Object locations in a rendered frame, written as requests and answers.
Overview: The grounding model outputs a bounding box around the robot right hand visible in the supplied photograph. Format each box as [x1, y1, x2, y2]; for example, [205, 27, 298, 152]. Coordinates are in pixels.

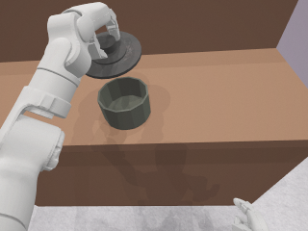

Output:
[231, 197, 270, 231]

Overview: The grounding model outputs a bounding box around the left robot forearm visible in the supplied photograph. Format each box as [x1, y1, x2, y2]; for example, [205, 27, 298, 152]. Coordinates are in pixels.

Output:
[0, 8, 95, 150]

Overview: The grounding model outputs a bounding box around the pot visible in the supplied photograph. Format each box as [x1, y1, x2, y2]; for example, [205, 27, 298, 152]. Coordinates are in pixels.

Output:
[97, 76, 151, 130]

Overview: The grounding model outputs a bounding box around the left robot upper arm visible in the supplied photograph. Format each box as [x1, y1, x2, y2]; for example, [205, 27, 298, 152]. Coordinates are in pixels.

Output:
[0, 115, 65, 231]

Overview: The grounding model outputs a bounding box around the table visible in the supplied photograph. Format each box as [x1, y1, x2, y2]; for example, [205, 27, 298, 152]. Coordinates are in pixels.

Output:
[0, 0, 308, 207]

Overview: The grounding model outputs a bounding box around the knob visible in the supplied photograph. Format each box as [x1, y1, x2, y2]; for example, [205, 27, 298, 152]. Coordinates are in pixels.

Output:
[97, 34, 117, 55]

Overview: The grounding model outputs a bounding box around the lid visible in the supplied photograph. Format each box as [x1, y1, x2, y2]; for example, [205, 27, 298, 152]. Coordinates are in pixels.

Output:
[86, 31, 141, 80]

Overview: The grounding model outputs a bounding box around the robot left hand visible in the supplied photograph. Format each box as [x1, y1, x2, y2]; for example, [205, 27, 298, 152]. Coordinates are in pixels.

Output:
[71, 2, 120, 60]

